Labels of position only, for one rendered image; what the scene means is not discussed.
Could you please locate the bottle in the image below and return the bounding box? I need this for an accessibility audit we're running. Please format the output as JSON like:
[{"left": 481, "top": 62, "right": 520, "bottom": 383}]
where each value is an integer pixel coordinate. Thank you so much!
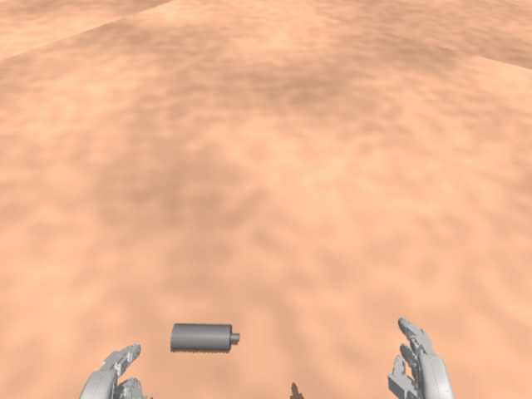
[{"left": 170, "top": 323, "right": 239, "bottom": 351}]

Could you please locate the right robot hand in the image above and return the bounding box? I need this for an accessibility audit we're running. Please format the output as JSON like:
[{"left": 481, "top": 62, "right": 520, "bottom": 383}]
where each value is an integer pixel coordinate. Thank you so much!
[{"left": 388, "top": 318, "right": 455, "bottom": 399}]

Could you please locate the left robot hand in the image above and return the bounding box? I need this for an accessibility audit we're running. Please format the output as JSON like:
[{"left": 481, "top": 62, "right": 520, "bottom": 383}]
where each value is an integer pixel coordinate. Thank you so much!
[{"left": 79, "top": 344, "right": 148, "bottom": 399}]

